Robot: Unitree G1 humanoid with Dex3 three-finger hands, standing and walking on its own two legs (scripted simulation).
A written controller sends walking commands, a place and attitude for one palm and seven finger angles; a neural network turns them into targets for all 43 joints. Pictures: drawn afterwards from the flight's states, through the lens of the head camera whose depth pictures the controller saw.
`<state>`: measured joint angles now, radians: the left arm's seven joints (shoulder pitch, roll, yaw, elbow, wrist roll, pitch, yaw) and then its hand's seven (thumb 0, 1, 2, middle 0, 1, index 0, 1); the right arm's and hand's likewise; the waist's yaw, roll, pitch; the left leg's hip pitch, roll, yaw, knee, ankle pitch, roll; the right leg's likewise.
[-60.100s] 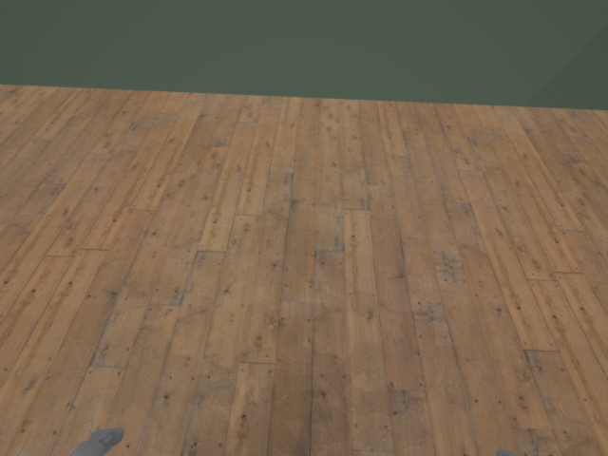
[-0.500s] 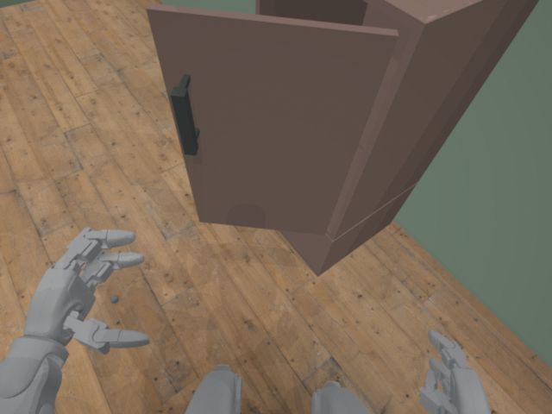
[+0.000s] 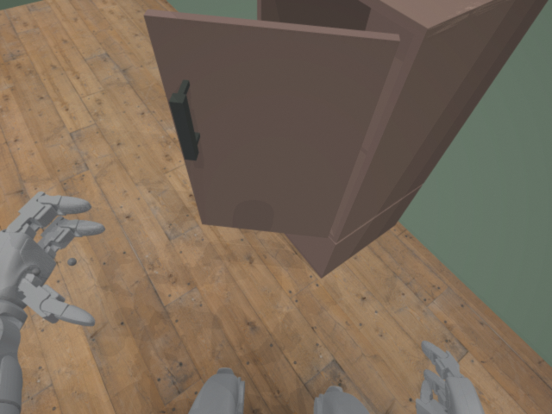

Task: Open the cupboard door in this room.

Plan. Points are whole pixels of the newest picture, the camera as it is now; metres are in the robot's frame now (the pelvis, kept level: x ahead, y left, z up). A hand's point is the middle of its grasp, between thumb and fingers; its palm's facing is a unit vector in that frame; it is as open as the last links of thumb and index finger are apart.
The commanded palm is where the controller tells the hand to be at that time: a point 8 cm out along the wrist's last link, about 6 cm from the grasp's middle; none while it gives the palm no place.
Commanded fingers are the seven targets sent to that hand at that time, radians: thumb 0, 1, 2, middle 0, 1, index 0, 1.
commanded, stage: raise the hand with hooked fingers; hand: left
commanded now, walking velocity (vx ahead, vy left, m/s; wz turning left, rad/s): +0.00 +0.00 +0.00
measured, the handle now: (188, 121) +0.58 +0.20 +0.04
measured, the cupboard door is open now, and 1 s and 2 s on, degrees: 48 48 48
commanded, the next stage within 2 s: move the hooked fingers beside the handle in 0.44 s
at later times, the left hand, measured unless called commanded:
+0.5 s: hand (79, 269) +0.28 +0.27 +0.06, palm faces -0.03 -1.00 -0.04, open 14.0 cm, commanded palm +0.26 +0.32 +0.06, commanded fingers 0.00 -0.50 0.30 -0.30 -1.20 -0.30 -1.20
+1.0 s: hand (109, 217) +0.36 +0.26 +0.05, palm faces -0.06 -1.00 -0.02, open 14.0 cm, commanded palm +0.34 +0.31 +0.05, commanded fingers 0.00 -0.50 0.30 -0.30 -1.20 -0.30 -1.20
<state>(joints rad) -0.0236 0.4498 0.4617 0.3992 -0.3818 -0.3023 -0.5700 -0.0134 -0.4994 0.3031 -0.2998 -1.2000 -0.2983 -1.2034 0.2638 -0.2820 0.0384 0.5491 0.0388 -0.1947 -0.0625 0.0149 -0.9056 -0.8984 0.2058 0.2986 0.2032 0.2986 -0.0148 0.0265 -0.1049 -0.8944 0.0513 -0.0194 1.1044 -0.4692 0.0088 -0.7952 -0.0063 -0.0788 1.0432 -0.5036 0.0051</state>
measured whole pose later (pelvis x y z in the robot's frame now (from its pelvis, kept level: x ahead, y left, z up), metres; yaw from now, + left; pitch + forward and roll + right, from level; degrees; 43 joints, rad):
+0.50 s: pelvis -0.01 +0.00 +0.00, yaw +0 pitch +14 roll -3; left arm 0.00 0.43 0.45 0.41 -0.39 -0.33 -0.58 -0.01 -0.50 0.30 -0.30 -1.20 -0.30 -1.20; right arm 0.27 -0.28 0.04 0.53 0.04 -0.19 -0.06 0.02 -0.91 -0.90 0.20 0.30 0.20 0.30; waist -0.02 0.03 -0.11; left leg -0.89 0.06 -0.01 1.09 -0.46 0.01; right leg -0.80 0.00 -0.07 1.04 -0.49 0.00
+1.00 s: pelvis -0.01 +0.00 -0.01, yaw -1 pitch +17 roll -3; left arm -0.32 0.49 0.46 0.66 -0.31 -0.29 -0.56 -0.01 -0.50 0.30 -0.30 -1.20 -0.30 -1.20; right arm 0.29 -0.29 0.04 0.56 0.04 -0.16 -0.06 0.01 -0.91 -0.90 0.21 0.30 0.20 0.30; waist -0.05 0.02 -0.11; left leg -0.96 0.06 0.00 1.12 -0.46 0.01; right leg -0.88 0.00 -0.06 1.08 -0.50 0.00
